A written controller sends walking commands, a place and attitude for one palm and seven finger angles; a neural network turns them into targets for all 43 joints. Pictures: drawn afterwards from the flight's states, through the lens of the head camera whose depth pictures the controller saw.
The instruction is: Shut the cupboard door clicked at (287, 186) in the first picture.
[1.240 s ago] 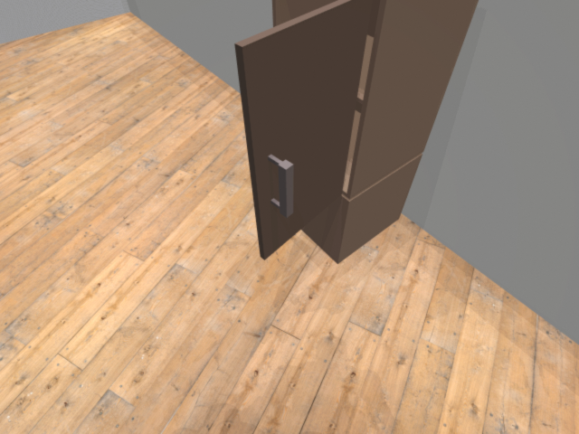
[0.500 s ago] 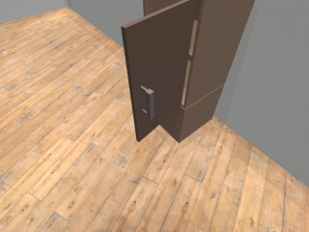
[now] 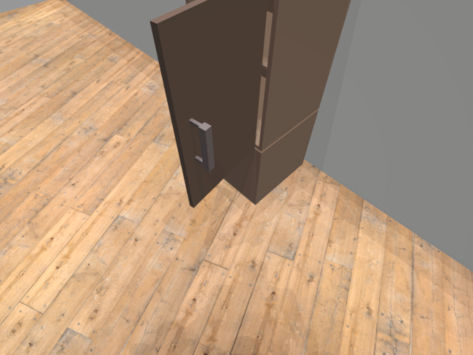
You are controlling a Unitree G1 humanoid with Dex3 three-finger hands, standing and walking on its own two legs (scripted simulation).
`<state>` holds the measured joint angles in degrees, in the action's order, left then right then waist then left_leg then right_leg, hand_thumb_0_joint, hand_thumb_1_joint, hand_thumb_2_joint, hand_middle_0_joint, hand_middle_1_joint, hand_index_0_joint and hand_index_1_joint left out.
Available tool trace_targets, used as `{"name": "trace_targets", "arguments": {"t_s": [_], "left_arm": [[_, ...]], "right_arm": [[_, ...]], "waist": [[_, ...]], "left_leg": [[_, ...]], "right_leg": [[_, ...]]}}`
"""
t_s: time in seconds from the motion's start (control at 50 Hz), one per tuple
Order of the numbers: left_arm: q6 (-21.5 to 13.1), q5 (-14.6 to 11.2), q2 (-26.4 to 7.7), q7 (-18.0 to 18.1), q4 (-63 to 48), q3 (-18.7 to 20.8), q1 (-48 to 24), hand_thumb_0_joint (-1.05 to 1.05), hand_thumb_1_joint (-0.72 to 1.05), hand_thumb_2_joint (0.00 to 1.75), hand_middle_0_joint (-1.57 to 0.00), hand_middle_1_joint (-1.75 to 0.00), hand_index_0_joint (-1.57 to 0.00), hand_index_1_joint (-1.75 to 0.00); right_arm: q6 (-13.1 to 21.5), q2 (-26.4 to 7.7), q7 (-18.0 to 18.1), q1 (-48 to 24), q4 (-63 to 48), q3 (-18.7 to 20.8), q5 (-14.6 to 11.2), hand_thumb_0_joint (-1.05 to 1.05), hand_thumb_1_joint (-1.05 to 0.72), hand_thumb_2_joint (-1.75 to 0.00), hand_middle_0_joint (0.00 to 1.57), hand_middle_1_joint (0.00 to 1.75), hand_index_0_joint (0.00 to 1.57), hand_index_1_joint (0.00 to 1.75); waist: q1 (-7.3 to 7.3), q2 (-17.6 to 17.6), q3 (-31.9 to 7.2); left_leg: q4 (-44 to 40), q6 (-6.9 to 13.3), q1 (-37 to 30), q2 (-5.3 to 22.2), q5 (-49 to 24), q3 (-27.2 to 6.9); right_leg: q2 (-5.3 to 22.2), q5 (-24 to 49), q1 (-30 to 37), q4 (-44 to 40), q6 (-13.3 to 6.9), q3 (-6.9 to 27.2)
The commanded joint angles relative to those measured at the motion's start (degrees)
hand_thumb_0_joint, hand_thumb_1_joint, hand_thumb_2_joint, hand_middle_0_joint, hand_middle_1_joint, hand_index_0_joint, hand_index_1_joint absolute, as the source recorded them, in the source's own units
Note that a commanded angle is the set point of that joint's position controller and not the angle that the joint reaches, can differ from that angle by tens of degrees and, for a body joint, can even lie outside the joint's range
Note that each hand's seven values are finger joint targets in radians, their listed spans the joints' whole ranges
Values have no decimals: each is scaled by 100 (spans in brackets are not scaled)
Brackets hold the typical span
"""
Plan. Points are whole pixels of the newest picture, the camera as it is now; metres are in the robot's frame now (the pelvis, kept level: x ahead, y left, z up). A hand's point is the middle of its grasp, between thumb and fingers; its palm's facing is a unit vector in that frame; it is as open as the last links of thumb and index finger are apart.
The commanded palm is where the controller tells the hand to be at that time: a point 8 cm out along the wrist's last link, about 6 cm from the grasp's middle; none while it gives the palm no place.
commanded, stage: walk around to get in front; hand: left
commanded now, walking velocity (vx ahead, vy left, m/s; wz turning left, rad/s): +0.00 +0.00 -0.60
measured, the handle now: (201, 145) +0.60 +0.13 -0.07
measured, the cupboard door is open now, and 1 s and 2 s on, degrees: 98 98 98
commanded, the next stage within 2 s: none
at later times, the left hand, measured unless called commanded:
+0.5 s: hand out of the picture +0.07 +0.15 -0.16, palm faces -0.21 -0.94 -0.26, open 7.4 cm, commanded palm none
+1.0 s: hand (193, 330) +0.19 +0.10 -0.16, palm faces -0.54 -0.79 -0.28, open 7.4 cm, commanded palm none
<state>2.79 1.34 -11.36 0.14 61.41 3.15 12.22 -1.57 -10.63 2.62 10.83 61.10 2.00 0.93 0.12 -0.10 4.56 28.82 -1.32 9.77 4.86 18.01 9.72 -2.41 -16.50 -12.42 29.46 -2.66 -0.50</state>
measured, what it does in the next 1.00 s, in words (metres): steps on the spot, turning right: left foot, then right foot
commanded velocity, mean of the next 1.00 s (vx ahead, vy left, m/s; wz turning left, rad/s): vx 0.00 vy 0.00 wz -0.60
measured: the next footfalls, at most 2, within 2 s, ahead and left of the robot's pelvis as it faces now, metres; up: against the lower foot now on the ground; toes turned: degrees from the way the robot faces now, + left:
left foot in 0.68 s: +0.08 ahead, +0.11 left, +0.00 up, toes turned -23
right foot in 0.98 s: -0.05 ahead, -0.16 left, +0.00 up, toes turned -37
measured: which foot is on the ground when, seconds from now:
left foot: down 0.00-0.22, up 0.24-0.66, down 0.68-0.98, up 1.00-1.00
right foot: down 0.00-0.68, up 0.70-0.96, down 0.98-1.00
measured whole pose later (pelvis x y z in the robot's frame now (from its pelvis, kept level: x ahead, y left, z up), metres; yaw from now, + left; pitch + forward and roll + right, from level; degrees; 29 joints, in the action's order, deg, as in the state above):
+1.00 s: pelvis -0.03 -0.03 -0.02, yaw -35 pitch +0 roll +0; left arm 2.2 1.4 -15.8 -2.5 50.8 4.6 7.9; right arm -1.8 -14.6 1.3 12.8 51.9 2.4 1.1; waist 0.2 1.7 6.7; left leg 41.4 -4.7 16.8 9.7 24.7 6.5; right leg 0.7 -16.4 -18.3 35.5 -0.8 -2.7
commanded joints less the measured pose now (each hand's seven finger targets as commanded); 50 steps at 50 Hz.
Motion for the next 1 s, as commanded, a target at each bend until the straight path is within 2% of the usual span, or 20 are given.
{"name": "trace_targets", "arguments": {"t_s": [0.0, 0.06, 0.16, 0.18, 0.2, 0.22, 0.26, 0.34, 0.52, 0.6, 0.62, 0.64, 0.66, 0.68, 0.76, 0.9, 0.92, 0.94, 0.96, 0.98], "left_arm": [[-66, 4, -738, -8, -662, 228, -120, 0, 90, 90, -20, -30, -20, -30], [30, 20, -557, -72, -926, 269, -394, 0, 90, 90, -20, -30, -20, -30], [-60, 20, -552, -136, -763, 322, 448, 0, 90, 90, -20, -30, -20, -30], [-126, 56, -933, -98, -692, 397, 758, 0, 90, 90, -20, -30, -20, -30], [-180, 73, -1565, 0, -699, 510, 863, 0, 90, 90, -20, -30, -20, -30], [-170, -15, -1613, 43, -733, 471, 978, 0, 90, 90, -20, -30, -20, -30], [-156, 11, -1282, 119, -928, 440, 281, 0, 90, 90, -20, -30, -20, -30], [-236, 23, -1093, 140, -1030, 384, 206, 0, 90, 90, -20, -30, -20, -30], [-164, 48, -1270, 54, -1110, 448, 344, 0, 90, 90, -20, -30, -20, -30], [-130, -6, -1206, 47, -1202, 438, -48, 0, 90, 90, -20, -30, -20, -30], [-112, -43, -1014, 31, -1275, 383, -112, 0, 90, 90, -20, -30, -20, -30], [-118, -86, -671, -40, -1372, 307, 14, 0, 90, 90, -20, -30, -20, -30], [-132, -25, -809, -97, -1539, 315, -206, 0, 90, 90, -20, -30, -20, -30], [-114, 53, -910, -141, -1522, 356, -391, 0, 90, 90, -20, -30, -20, -30], [-26, -24, -693, -236, -1383, 305, -233, 0, 90, 90, -20, -30, -20, -30], [-95, -33, -678, -284, -1417, 224, -347, 0, 90, 90, -20, -30, -20, -30], [-129, -35, -820, -268, -1316, 263, 19, 0, 90, 90, -20, -30, -20, -30], [-202, 12, -1342, -205, -1190, 346, 434, 0, 90, 90, -20, -30, -20, -30], [-224, 27, -1999, -97, -1099, 480, 711, 0, 90, 90, -20, -30, -20, -30], [-201, -39, -1965, -27, -1089, 438, 873, 0, 90, 90, -20, -30, -20, -30]], "right_arm": [[67, -1048, 92, 439, -331, 306, 51, 0, -90, -90, 20, 30, 20, 30], [146, -1139, 94, 428, -454, 311, 111, 0, -90, -90, 20, 30, 20, 30], [109, -1286, 36, -124, -689, 358, 84, 0, -90, -90, 20, 30, 20, 30], [69, -1113, 3, -188, -802, 351, 15, 0, -90, -90, 20, 30, 20, 30], [50, -700, -44, -321, -1076, 278, -38, 0, -90, -90, 20, 30, 20, 30], [-44, -824, -40, -358, -1072, 273, -27, 0, -90, -90, 20, 30, 20, 30], [-48, -806, -50, -535, -1045, 307, -21, 0, -90, -90, 20, 30, 20, 30], [-7, -642, -71, -402, -1017, 252, -20, 0, -90, -90, 20, 30, 20, 30], [45, -646, -35, -778, -1312, 236, -88, 0, -90, -90, 20, 30, 20, 30], [154, -718, 17, -59, -1169, 224, -122, 0, -90, -90, 20, 30, 20, 30], [211, -965, 49, 186, -1112, 260, -89, 0, -90, -90, 20, 30, 20, 30], [248, -1499, 60, 228, -1186, 365, -5, 0, -90, -90, 20, 30, 20, 30], [202, -1728, 96, 316, -1269, 368, 52, 0, -90, -90, 20, 30, 20, 30], [234, -1564, 100, 291, -1267, 318, 109, 0, -90, -90, 20, 30, 20, 30], [218, -1196, 74, -223, -1454, 197, 109, 0, -90, -90, 20, 30, 20, 30], [126, -1549, -28, 232, -1245, 347, 80, 0, -90, -90, 20, 30, 20, 30], [118, -1536, -48, 133, -1283, 358, 49, 0, -90, -90, 20, 30, 20, 30], [107, -1283, -101, 179, -1373, 324, -18, 0, -90, -90, 20, 30, 20, 30], [103, -825, -115, -161, -1659, 194, -50, 0, -90, -90, 20, 30, 20, 30], [33, -1012, -52, -272, -1642, 184, -38, 0, -90, -90, 20, 30, 20, 30]], "waist": [[-112, 756, -293], [-91, 1094, -130], [367, 522, -434], [522, -576, -405], [564, -2211, -344], [598, -1433, -398], [297, -1094, -228], [141, -471, -850], [246, -807, -604], [-114, -744, -896], [-235, -177, -926], [-204, 1463, -908], [-247, 1392, -664], [-224, 772, -477], [103, 1214, -532], [-25, 1267, -583], [182, 1048, -755], [349, -99, -1030], [540, -1951, -949], [651, -1406, -939]], "left_leg": [[-733, 532, -381, 1206, -918, -1026], [-1201, 1201, -217, 2134, -1886, -1414], [275, 446, 279, 1420, -1807, -176], [1483, 97, 868, 828, -741, 195], [3009, -214, 2188, -134, 1853, 160], [3740, -164, 2215, -81, 1959, -780], [4172, -155, 2527, 40, 1082, -1205], [3434, -263, 2088, -84, 604, -1091], [1875, -185, 1577, -392, 715, -1125], [-90, -95, 46, -433, -214, -1103], [-829, 81, -818, 96, -341, -1544], [-1362, 604, -1314, 1583, -642, -3084], [-1476, 1251, -627, 2520, -1311, -3605], [-1309, 1377, -239, 2304, -2184, -3359], [-694, 865, -173, 1228, -3353, -1288], [-39, 516, 83, 1269, -2732, -764], [513, 297, 311, 1134, -2427, -573], [1626, -62, 1219, 724, -1238, -153], [3064, -324, 2551, -94, 2018, -74], [3694, -249, 2566, 32, 1943, -956]], "right_leg": [[372, 1277, -961, 755, 12, 418], [403, -1500, -1445, 2647, 171, 175], [358, 51, 91, 461, 183, -390], [828, 1351, 547, -568, -3, 431], [2236, 3127, 829, -1153, -727, 2742], [2436, 2481, 543, -1257, -1087, 2846], [1933, 1612, 326, -1141, -987, 2662], [1494, 2586, 750, -771, -863, 2046], [1296, 2392, 401, -830, -926, 2626], [947, 2173, -345, -345, -476, 2562], [503, 1273, -1171, 24, -178, 2177], [-275, -735, -2154, 1105, 202, 1211], [-164, -1999, -2241, 2521, 427, 459], [-5, -1759, -2209, 3375, 495, 554], [277, -1140, -1896, 3455, 624, 114], [123, -330, -316, 648, 391, -577], [164, 403, 355, -109, 308, -524], [1013, 1827, 1490, -635, 15, 475], [2503, 3946, 1706, -827, -727, 2507], [2571, 3610, 1345, -805, -1086, 2478]]}}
